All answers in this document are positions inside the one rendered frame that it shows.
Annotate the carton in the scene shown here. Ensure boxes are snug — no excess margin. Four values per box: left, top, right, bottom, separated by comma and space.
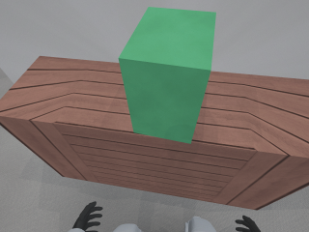
118, 7, 216, 144

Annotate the pedestal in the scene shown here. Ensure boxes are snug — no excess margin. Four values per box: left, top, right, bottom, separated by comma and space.
0, 56, 309, 211

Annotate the right robot hand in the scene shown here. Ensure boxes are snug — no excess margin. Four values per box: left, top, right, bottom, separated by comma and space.
235, 216, 261, 232

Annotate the robot right thigh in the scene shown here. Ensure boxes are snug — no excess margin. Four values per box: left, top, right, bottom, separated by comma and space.
184, 217, 216, 232

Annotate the left robot hand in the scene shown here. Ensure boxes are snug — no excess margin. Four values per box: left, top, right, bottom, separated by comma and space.
72, 201, 103, 232

